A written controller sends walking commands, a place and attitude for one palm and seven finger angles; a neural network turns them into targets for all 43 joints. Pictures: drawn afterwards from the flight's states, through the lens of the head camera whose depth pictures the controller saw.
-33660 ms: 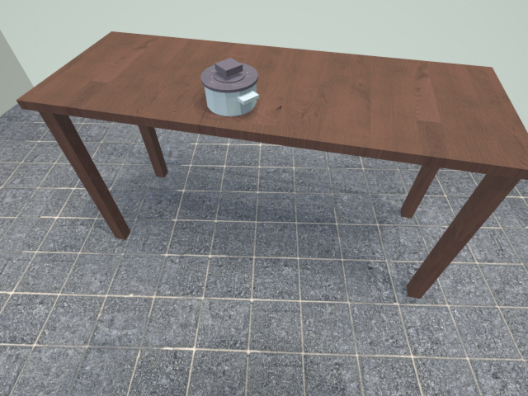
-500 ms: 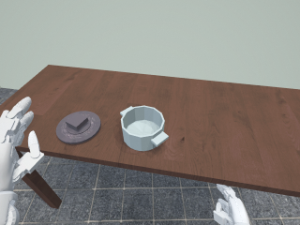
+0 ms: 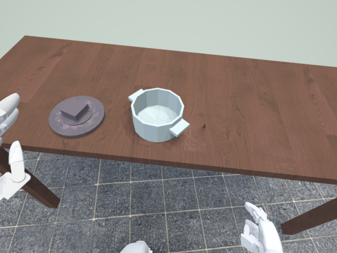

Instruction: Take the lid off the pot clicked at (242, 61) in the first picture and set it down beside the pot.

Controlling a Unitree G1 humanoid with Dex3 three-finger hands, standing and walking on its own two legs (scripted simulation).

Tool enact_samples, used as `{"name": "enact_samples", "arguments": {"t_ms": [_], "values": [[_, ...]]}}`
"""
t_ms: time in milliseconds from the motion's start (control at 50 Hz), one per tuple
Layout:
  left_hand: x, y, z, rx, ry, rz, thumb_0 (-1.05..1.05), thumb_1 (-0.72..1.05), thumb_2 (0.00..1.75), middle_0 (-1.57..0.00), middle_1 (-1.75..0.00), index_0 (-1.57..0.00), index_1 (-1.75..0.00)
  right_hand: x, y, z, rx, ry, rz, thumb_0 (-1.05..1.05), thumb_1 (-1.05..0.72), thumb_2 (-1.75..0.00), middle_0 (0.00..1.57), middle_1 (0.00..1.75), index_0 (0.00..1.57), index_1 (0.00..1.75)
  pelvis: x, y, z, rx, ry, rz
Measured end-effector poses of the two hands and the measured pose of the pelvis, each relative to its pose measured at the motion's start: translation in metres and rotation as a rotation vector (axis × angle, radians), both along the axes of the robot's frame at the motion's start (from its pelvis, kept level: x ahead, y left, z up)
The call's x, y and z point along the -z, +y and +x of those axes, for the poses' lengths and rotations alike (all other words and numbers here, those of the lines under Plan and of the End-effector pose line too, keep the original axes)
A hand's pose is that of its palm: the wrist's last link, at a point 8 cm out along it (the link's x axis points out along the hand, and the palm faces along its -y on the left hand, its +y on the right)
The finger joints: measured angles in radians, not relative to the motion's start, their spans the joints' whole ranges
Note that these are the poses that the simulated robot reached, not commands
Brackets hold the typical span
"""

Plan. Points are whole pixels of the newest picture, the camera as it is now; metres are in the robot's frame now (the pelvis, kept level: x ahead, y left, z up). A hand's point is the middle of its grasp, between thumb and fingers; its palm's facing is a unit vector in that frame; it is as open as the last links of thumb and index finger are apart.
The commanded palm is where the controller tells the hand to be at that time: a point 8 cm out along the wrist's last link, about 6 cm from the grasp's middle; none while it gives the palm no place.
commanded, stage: step back with the hand held close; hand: left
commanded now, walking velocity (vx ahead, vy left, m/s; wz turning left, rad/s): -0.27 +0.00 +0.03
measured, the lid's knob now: (74, 108) +0.47 +0.31 +0.02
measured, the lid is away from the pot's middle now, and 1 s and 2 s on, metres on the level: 0.24 0.24 0.24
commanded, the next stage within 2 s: stop stepping back and stand still in 0.82 s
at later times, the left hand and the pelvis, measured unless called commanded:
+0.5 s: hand out of the picture +0.13 +0.23 +0.19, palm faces +0.33 -0.86 -0.40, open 7.4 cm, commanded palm +0.07 +0.29 +0.21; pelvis -0.05 +0.01 +0.00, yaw +1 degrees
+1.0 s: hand out of the picture +0.04 +0.22 +0.18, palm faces +0.25 -0.88 -0.41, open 7.4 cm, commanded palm -0.03 +0.29 +0.21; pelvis -0.17 +0.01 +0.00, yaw -2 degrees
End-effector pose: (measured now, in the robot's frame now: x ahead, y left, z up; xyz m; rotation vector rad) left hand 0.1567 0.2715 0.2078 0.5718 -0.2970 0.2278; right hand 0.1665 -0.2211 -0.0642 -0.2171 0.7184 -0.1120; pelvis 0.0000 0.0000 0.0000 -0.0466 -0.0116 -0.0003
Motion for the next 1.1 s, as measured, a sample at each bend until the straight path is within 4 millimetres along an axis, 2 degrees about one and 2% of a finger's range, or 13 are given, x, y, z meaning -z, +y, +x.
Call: {"name": "enact_samples", "arguments": {"t_ms": [100, 220, 300, 460, 540, 600, 680, 760, 860, 920, 960, 1020, 1100], "values": [[-0.001, 0.001, -0.018, -0.029, -0.055, -0.029, 0.01, 0.89, 0.90, -0.22, -0.30, -0.21, -0.31, 0.003, 0.001, -0.015, 0.011, -0.004, 0.010, 0.01, -0.90, -0.90, 0.21, 0.30, 0.20, 0.30, 0.002, -0.001, -0.009, -0.014, -0.001, -0.010], [0.011, 0.010, -0.028, -0.041, -0.084, -0.086, 0.01, 0.89, 0.90, -0.22, -0.30, -0.21, -0.31, 0.002, -0.002, -0.029, 0.024, -0.012, -0.035, 0.01, -0.90, -0.90, 0.21, 0.30, 0.20, 0.30, 0.007, 0.006, -0.021, -0.019, -0.013, -0.022], [0.009, 0.014, -0.035, -0.043, -0.085, -0.051, 0.01, 0.89, 0.90, -0.22, -0.30, -0.21, -0.31, -0.004, 0.000, -0.035, 0.018, -0.042, -0.040, 0.02, -0.90, -0.90, 0.21, 0.30, 0.20, 0.30, 0.006, 0.005, -0.032, -0.016, -0.011, -0.022], [0.000, 0.001, -0.059, 0.020, -0.112, -0.033, 0.01, 0.89, 0.90, -0.22, -0.30, -0.21, -0.31, -0.002, 0.002, -0.050, -0.005, -0.027, -0.030, 0.01, -0.90, -0.90, 0.21, 0.30, 0.20, 0.30, 0.005, 0.005, -0.052, -0.013, -0.005, -0.008], [0.005, 0.011, -0.061, 0.028, -0.152, -0.081, 0.01, 0.89, 0.90, -0.22, -0.30, -0.21, -0.31, -0.001, 0.002, -0.064, 0.034, 0.007, -0.058, 0.01, -0.90, -0.90, 0.21, 0.30, 0.20, 0.30, 0.007, 0.016, -0.056, -0.019, 0.015, -0.008], [0.009, 0.024, -0.059, 0.014, -0.143, -0.087, 0.01, 0.89, 0.90, -0.22, -0.30, -0.21, -0.31, -0.003, 0.008, -0.076, 0.054, 0.017, -0.063, 0.01, -0.90, -0.90, 0.21, 0.30, 0.20, 0.30, 0.005, 0.020, -0.070, -0.001, 0.018, 0.004], [0.006, 0.026, -0.064, 0.017, -0.085, -0.090, 0.01, 0.89, 0.90, -0.22, -0.30, -0.21, -0.31, -0.011, 0.018, -0.097, 0.054, 0.004, -0.029, 0.01, -0.90, -0.90, 0.21, 0.30, 0.20, 0.30, -0.005, 0.021, -0.089, 0.032, 0.028, -0.013], [-0.005, 0.012, -0.083, 0.074, -0.057, -0.067, 0.01, 0.89, 0.90, -0.21, -0.30, -0.21, -0.31, -0.014, 0.021, -0.121, 0.051, -0.005, -0.001, 0.01, -0.90, -0.90, 0.21, 0.30, 0.20, 0.30, -0.010, 0.021, -0.109, 0.056, 0.038, -0.024], [-0.014, -0.007, -0.117, 0.126, -0.073, 0.022, 0.01, 0.89, 0.90, -0.22, -0.30, -0.21, -0.31, -0.003, 0.011, -0.151, 0.050, -0.020, 0.010, 0.01, -0.90, -0.90, 0.21, 0.30, 0.21, 0.30, -0.002, 0.012, -0.138, 0.062, 0.040, -0.006], [-0.015, -0.013, -0.139, 0.139, -0.091, 0.013, 0.01, 0.89, 0.90, -0.22, -0.30, -0.21, -0.31, 0.002, 0.000, -0.172, 0.076, 0.001, 0.009, 0.01, -0.90, -0.90, 0.21, 0.30, 0.21, 0.30, -0.002, 0.010, -0.155, 0.047, 0.017, -0.015], [0.000, -0.009, -0.144, 0.119, -0.062, -0.022, 0.01, 0.89, 0.90, -0.22, -0.30, -0.21, -0.31, 0.007, -0.008, -0.188, 0.084, 0.026, 0.006, 0.01, -0.90, -0.90, 0.21, 0.30, 0.21, 0.30, -0.002, 0.012, -0.163, 0.030, 0.019, 0.004], [0.016, 0.002, -0.158, 0.054, -0.038, -0.108, 0.01, 0.89, 0.90, -0.22, -0.30, -0.21, -0.31, 0.000, -0.016, -0.209, 0.142, 0.023, -0.019, 0.01, -0.90, -0.90, 0.21, 0.30, 0.21, 0.30, -0.001, 0.014, -0.174, 0.044, 0.023, 0.039], [0.019, 0.012, -0.185, 0.039, -0.072, -0.118, 0.01, 0.89, 0.90, -0.22, -0.30, -0.21, -0.31, -0.010, -0.019, -0.233, 0.166, -0.040, -0.073, 0.02, -0.90, -0.90, 0.21, 0.30, 0.20, 0.30, 0.006, 0.019, -0.196, 0.036, 0.013, 0.039]]}}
